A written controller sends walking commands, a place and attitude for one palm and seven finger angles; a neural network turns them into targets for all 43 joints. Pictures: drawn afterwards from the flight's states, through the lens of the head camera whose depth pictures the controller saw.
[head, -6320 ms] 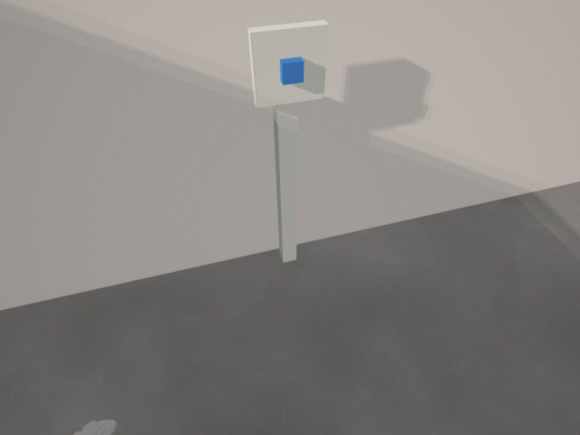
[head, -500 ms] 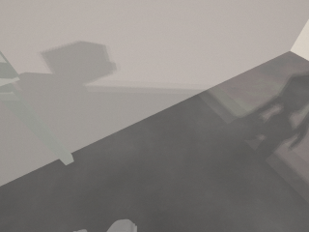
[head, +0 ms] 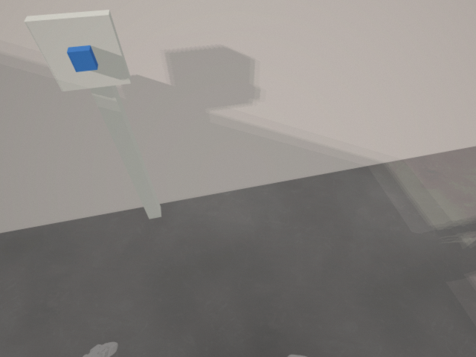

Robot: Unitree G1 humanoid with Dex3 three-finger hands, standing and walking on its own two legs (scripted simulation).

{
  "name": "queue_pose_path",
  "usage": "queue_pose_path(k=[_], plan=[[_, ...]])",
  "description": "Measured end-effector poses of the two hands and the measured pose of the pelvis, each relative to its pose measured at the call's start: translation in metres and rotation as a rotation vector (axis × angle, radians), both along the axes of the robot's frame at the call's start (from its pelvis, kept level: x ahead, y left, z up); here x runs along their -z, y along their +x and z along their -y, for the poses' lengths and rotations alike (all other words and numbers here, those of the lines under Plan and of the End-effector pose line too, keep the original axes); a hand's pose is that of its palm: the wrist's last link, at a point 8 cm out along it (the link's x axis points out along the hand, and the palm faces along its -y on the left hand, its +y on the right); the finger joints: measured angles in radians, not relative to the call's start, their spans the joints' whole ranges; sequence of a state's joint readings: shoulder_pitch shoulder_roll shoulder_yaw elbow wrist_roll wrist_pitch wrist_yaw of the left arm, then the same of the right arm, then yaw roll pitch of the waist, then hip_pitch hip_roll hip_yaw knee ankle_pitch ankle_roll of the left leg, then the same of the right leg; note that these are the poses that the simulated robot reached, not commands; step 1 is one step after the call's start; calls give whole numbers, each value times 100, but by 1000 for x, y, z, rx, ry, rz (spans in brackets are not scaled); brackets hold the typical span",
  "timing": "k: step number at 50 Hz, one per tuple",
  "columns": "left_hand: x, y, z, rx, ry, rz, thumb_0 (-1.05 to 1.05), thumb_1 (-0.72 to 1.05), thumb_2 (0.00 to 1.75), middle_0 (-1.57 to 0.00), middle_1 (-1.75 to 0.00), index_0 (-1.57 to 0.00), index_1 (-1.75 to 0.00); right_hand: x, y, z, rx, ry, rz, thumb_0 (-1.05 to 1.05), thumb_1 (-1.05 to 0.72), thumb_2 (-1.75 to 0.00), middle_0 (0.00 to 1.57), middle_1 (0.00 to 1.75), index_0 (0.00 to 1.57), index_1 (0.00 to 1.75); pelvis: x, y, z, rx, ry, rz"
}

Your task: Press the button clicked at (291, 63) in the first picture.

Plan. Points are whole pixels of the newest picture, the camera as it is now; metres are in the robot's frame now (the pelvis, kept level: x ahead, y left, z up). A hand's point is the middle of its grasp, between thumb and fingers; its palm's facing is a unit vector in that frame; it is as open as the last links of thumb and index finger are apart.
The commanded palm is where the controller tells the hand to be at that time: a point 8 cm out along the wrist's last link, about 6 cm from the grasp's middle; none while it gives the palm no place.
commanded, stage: turn to face it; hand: left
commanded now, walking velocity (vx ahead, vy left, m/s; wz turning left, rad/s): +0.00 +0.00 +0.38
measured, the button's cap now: (83, 58) +0.75 +0.44 +0.09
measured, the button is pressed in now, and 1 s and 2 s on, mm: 0 0 0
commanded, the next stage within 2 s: take the last steps up to it in 0.22 s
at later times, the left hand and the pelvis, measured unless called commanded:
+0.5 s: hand out of the picture -0.06 +0.20 -0.18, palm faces +0.29 -0.93 -0.21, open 7.4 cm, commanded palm none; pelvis -0.02 +0.01 -0.01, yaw +12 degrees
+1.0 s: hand (134, 340) +0.17 +0.22 -0.17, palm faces +0.22 -0.96 -0.19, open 7.4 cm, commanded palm none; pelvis +0.11 +0.02 -0.01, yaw +13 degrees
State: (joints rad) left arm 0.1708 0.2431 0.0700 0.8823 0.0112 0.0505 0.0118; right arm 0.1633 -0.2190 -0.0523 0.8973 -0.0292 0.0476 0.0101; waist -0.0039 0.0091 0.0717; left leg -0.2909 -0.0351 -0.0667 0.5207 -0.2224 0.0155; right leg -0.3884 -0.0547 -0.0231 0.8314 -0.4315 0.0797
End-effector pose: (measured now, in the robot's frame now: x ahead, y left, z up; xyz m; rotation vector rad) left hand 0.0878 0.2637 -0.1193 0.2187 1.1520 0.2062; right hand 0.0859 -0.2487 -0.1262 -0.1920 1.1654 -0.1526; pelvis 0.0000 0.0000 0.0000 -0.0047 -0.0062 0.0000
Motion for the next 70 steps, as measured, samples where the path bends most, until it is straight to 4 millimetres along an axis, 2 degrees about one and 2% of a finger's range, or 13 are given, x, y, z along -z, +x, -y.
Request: queue_pose_path(k=[5, 15, 20, 25, 29, 33, 38, 44, 48, 52, 58, 65, 70], plan=[[-5, -6, 25, -17, 24, 64, 1, 91, 90, -20, -29, -20, -30, 23, -8, 15, -11, 40, -31, 1, -91, -90, 21, 30, 21, 30, 9, -5, 19, -51, 9, 4], [-8, -72, 45, -137, -11, -19, 1, 90, 90, -20, -30, -21, -30, 14, -13, 21, -91, 39, -117, 1, -91, -90, 20, 30, 20, 29, -5, -12, 27, -149, 40, 16], [5, -116, 39, -208, -48, -93, 1, 90, 90, -20, -30, -21, -30, 8, -1, 5, -156, 10, -122, 1, -91, -90, 20, 30, 20, 29, -5, -17, 17, -178, 32, 7], [29, -165, 19, -296, -97, -180, 1, 90, 90, -20, -30, -21, -30, 3, 19, -27, -234, -25, -52, 1, -91, -90, 20, 30, 20, 29, 6, -18, -7, -213, -3, 0], [32, -180, 6, -305, -118, -260, 1, 91, 90, -20, -29, -20, -30, -5, 15, -49, -233, -27, -28, 0, -91, -90, 20, 30, 20, 29, 1, -13, -20, -207, -4, 13], [23, -162, -4, -293, -132, -239, 1, 91, 90, -20, -29, -20, -29, -8, -4, -60, -208, -23, -89, 0, -92, -90, 20, 30, 20, 29, -8, 1, -30, -220, -10, 13], [18, -116, -10, -272, -130, -186, 1, 91, 90, -20, -29, -20, -29, -1, -31, -64, -164, -4, -207, 0, -92, -90, 21, 30, 21, 29, -10, 23, -37, -224, -2, 12], [17, -28, -8, -203, -119, -110, 1, 91, 90, -19, -29, -20, -29, 10, -53, -61, -89, 29, -349, 0, -91, -90, 21, 30, 21, 29, -4, 61, -34, -214, 11, 9], [21, 40, -2, -158, -95, -21, 1, 91, 90, -20, -29, -20, -30, 23, -50, -52, -54, 48, -435, 0, -91, -90, 21, 30, 21, 29, 10, 97, -24, -216, 15, 8], [19, 71, 5, -189, -88, 54, 1, 91, 90, -20, -29, -20, -30, 28, -13, -43, -76, 47, -451, 1, -91, -90, 21, 30, 20, 29, 12, 121, -19, -240, 0, 24], [11, 62, -1, -269, -71, -23, -1, 95, 90, -20, -29, -21, -30, 17, 104, -49, -143, 30, -248, 1, -91, -90, 20, 30, 20, 29, -3, 158, -27, -252, -8, 18], [23, 38, -9, -324, -139, -179, 0, 93, 90, -20, -29, -20, -30, 0, 231, -94, -239, 26, -34, 1, -92, -90, 20, 30, 20, 29, -4, 200, -57, -251, -24, 19], [45, 29, -24, -370, -200, -290, 0, 92, 90, -20, -29, -20, -30, -1, 294, -139, -294, 3, 66, 0, -92, -90, 20, 30, 20, 29, 10, 231, -93, -244, -30, 30]])
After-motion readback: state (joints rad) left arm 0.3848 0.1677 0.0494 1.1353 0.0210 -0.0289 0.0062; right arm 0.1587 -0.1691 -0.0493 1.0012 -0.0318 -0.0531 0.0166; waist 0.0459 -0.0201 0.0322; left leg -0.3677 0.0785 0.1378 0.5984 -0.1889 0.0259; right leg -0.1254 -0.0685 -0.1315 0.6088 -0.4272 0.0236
